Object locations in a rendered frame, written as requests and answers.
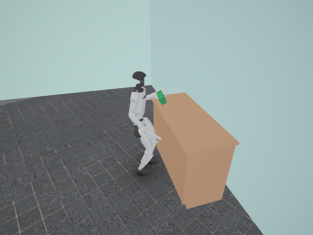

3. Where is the robot left hand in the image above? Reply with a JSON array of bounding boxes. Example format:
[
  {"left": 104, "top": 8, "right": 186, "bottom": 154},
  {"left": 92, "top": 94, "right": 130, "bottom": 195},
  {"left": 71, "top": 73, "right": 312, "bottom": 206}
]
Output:
[{"left": 155, "top": 89, "right": 166, "bottom": 99}]

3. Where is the left robot thigh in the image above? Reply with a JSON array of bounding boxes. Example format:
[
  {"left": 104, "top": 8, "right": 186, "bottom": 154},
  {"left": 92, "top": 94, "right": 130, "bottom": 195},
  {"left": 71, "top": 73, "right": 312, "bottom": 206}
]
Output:
[{"left": 144, "top": 117, "right": 156, "bottom": 146}]

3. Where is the robot right forearm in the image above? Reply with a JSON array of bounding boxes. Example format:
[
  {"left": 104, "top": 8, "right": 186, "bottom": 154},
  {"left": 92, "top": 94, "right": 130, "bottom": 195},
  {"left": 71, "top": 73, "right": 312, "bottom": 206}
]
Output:
[{"left": 129, "top": 114, "right": 149, "bottom": 133}]

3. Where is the robot left forearm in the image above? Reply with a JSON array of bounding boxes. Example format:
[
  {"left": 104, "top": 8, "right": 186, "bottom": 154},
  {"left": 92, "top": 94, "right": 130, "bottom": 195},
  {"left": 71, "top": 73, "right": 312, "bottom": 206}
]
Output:
[{"left": 146, "top": 92, "right": 156, "bottom": 100}]

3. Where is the table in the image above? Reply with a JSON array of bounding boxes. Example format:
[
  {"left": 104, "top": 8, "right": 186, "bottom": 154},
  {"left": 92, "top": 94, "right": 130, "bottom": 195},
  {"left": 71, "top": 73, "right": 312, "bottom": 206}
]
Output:
[{"left": 151, "top": 92, "right": 240, "bottom": 209}]

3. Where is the robot right shin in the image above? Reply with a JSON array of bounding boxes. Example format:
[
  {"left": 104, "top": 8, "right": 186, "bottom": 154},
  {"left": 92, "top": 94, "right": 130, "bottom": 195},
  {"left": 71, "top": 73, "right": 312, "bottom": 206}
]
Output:
[{"left": 138, "top": 152, "right": 154, "bottom": 170}]

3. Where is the robot right hand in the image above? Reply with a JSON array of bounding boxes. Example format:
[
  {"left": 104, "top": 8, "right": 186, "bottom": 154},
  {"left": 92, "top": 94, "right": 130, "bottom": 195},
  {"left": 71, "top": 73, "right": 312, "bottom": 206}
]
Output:
[{"left": 146, "top": 130, "right": 162, "bottom": 143}]

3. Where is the sponge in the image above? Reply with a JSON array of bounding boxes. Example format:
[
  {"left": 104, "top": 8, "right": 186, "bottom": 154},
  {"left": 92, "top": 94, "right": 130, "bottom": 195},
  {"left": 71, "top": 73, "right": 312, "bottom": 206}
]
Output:
[{"left": 156, "top": 90, "right": 167, "bottom": 105}]

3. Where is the robot right upper arm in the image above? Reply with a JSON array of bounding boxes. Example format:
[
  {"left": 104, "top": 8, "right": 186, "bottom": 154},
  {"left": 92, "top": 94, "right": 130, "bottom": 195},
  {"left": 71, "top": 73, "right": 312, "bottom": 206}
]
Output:
[{"left": 128, "top": 93, "right": 140, "bottom": 117}]

